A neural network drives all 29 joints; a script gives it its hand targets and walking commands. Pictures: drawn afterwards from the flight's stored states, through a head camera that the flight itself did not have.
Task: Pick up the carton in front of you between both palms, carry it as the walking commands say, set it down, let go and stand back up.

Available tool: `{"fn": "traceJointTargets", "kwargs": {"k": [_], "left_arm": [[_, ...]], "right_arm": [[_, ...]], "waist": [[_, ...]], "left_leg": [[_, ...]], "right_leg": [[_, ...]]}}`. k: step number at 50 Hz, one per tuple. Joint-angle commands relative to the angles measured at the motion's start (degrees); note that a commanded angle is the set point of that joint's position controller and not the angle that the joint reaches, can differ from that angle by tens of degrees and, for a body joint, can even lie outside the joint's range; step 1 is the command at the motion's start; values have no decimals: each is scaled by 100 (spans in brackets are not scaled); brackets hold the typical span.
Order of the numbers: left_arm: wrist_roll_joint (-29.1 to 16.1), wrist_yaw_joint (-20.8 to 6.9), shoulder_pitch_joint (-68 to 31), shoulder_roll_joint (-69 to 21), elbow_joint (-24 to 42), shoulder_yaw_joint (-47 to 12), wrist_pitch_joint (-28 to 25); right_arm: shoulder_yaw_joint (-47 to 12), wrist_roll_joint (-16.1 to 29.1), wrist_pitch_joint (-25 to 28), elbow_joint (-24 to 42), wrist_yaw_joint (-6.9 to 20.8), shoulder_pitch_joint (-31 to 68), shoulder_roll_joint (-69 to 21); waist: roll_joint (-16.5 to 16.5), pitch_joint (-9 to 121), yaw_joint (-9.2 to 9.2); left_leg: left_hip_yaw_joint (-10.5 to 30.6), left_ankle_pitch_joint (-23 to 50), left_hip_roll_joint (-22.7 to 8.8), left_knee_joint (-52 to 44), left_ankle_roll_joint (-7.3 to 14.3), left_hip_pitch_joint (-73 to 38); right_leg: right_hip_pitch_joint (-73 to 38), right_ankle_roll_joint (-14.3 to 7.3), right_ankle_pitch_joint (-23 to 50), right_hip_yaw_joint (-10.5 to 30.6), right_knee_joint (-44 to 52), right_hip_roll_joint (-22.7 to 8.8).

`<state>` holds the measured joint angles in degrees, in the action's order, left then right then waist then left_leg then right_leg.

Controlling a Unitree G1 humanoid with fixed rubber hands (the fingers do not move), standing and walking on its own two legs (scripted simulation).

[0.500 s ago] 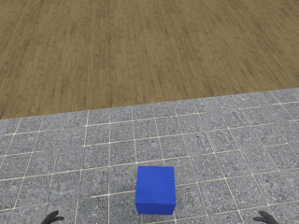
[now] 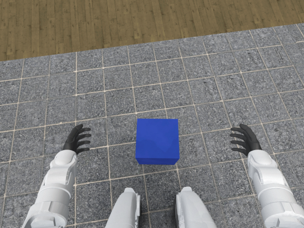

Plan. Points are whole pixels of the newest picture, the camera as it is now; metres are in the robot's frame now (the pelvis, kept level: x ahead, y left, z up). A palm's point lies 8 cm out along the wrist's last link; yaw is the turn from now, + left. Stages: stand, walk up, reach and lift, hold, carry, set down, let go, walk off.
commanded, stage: reach and lift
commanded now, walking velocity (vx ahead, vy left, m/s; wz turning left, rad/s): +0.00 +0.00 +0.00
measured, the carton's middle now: (157, 143) +0.45 -0.01 -0.58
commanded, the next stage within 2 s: none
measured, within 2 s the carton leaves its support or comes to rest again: neither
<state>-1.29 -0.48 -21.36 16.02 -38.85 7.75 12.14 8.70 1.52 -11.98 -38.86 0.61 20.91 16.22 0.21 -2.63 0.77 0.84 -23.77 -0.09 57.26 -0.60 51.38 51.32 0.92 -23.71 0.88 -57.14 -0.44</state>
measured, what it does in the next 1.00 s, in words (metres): lowers itself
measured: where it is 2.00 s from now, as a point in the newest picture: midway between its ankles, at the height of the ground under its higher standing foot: (157, 225)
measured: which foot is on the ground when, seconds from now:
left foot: down 0.00-1.00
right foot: down 0.00-1.00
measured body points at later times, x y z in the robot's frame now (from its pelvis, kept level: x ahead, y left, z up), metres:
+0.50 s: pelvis -0.05 +0.00 -0.07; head +0.26 +0.00 +0.26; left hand +0.49 +0.19 -0.17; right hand +0.47 -0.20 -0.17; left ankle +0.03 +0.12 -0.67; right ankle +0.03 -0.13 -0.67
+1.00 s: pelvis -0.07 +0.00 -0.25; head +0.28 +0.00 +0.03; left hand +0.47 +0.19 -0.41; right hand +0.45 -0.21 -0.41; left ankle +0.03 +0.13 -0.67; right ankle +0.03 -0.13 -0.67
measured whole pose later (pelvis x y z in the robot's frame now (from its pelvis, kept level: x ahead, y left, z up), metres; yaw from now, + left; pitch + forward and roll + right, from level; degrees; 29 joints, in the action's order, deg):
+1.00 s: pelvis -0.07 +0.00 -0.25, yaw -1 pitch +48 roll +0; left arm -8.3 5.5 -67.6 18.7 -52.5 9.1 4.5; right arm 10.2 9.2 -4.2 -51.1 -6.2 65.9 17.2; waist 0.1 -2.6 0.7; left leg 2.8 -31.1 2.3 108.2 -2.4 125.4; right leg 125.4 2.6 -30.7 2.5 -107.8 2.4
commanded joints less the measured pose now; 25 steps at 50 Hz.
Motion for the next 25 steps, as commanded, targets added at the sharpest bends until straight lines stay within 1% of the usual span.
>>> {"fn": "traceJointTargets", "kwargs": {"k": [1, 6, 10, 14, 16, 18, 21, 25], "left_arm": [[-85, 79, -1333, 736, 251, 268, -91], [-221, 160, -3136, 773, -167, 345, -108], [-207, 214, -4356, 825, -590, 442, -93], [-86, 213, -5373, 786, -1032, 612, -182], [14, 216, -5738, 781, -1174, 737, -242], [130, 220, -5916, 773, -1223, 875, -307], [306, 219, -5925, 686, -1207, 1041, -426], [505, 201, -5740, 418, -1208, 1221, -640]], "right_arm": [[233, 108, 117, 278, -78, 1321, 697], [363, 239, 132, -61, -165, 3050, 733], [471, 259, 112, -470, -256, 4176, 733], [676, 128, 194, -850, -292, 5183, 653], [801, 27, 253, -955, -307, 5545, 633], [929, -95, 311, -962, -327, 5709, 611], [1080, -273, 431, -925, -331, 5676, 504], [1249, -446, 669, -925, -280, 5479, 253]], "waist": [[-2, 3259, -27], [25, 3999, 15], [78, 4639, 36], [81, 4955, 33], [69, 5224, 33], [46, 5653, 44], [47, 6146, 61], [77, 6017, 54]], "left_leg": [[-62, 2537, 259, -189, -170, -886], [-116, 1537, 268, -69, -174, -376], [-196, 946, 290, 8, -188, 22], [-259, 568, 314, 81, -193, 517], [-283, 570, 335, 130, -193, 652], [-296, 788, 363, 169, -197, 649], [-280, 1320, 398, 255, -200, 619], [-219, 1835, 401, 579, -194, 1084]], "right_leg": [[-789, 171, 2522, -117, 191, 283], [-60, 172, 1514, -234, 95, 296], [328, 180, 964, -275, 14, 330], [734, 189, 593, -304, -85, 350], [826, 197, 598, -324, -132, 361], [795, 205, 830, -339, -164, 378], [824, 198, 1347, -340, -244, 412], [1441, 197, 1806, -302, -539, 423]]}}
